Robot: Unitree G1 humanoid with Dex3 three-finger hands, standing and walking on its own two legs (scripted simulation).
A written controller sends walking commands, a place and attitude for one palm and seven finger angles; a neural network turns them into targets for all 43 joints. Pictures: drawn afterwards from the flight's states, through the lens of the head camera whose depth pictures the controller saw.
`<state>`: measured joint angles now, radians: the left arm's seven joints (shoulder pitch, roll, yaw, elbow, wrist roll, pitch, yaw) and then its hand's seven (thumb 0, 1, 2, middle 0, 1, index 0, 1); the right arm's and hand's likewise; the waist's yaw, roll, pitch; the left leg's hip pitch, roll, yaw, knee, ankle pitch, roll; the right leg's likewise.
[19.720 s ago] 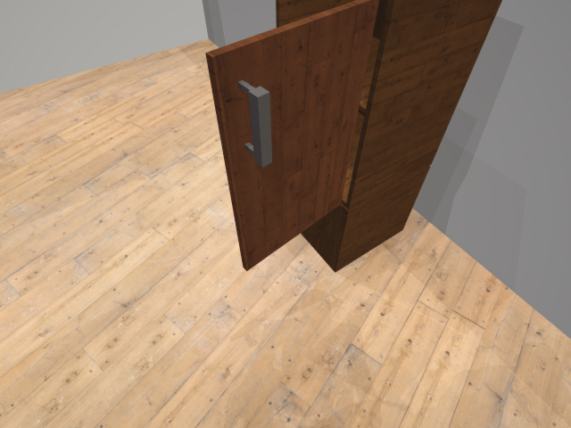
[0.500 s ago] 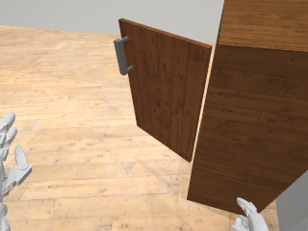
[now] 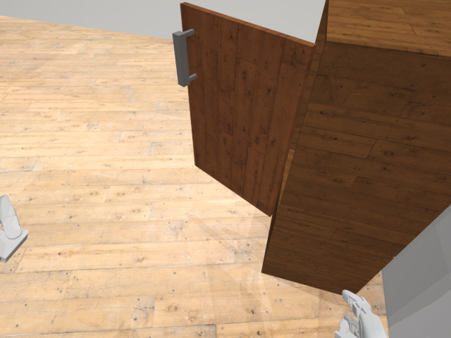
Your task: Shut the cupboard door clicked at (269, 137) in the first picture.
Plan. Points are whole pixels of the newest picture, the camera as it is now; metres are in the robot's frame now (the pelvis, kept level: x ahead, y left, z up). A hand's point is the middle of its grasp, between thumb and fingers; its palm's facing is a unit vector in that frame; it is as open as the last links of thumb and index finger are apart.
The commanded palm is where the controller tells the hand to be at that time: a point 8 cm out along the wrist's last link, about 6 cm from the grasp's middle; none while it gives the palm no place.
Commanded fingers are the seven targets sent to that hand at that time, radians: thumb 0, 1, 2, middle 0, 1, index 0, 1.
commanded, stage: step back with the hand held close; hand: left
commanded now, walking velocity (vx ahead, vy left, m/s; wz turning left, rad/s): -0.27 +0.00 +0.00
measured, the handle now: (187, 58) +0.77 +0.16 +0.14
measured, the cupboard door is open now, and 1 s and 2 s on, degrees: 65 65 65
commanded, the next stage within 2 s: stop stepping back and stand still in 0.78 s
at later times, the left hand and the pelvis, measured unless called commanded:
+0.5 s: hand (0, 286) +0.14 +0.26 +0.18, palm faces +0.44 -0.78 -0.44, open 7.4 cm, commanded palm +0.07 +0.30 +0.19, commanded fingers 0.00 0.90 0.90 -0.20 -0.30 -0.20 -0.30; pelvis -0.06 +0.00 +0.00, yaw +2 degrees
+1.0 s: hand out of the picture +0.05 +0.23 +0.18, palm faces +0.28 -0.84 -0.46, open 7.4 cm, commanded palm -0.02 +0.29 +0.19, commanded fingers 0.00 0.90 0.90 -0.20 -0.30 -0.20 -0.30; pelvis -0.17 +0.00 +0.01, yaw -3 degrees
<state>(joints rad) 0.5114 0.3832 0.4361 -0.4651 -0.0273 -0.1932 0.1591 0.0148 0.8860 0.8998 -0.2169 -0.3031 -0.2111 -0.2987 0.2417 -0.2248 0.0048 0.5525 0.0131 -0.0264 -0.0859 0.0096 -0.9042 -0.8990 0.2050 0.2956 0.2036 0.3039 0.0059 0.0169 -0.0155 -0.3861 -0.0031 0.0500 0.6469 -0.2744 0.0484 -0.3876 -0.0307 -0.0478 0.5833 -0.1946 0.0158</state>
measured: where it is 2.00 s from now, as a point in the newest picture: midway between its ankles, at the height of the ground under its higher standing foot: outside the picture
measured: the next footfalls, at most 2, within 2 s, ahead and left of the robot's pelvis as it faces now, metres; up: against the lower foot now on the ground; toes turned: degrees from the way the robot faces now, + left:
right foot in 0.26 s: +0.04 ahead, -0.13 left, +0.00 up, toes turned +4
right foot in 0.88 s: -0.21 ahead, -0.10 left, +0.00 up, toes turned -3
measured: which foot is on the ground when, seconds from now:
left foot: down 0.00-0.96, up 0.98-1.00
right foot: down 0.00-0.18, up 0.20-0.24, down 0.26-0.60, up 0.62-0.86, down 0.88-1.00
